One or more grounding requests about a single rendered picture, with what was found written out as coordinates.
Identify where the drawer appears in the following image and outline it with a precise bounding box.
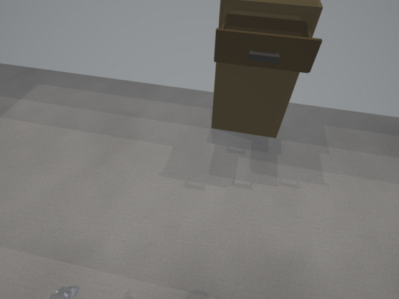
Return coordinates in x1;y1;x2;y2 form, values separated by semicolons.
214;14;322;73

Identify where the handle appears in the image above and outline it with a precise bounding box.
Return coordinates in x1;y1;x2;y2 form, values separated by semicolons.
248;49;280;64

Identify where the left robot hand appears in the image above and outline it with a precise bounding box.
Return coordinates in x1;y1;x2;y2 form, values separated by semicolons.
48;286;79;299

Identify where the cabinet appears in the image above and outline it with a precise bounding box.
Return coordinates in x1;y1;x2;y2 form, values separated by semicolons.
211;0;323;138

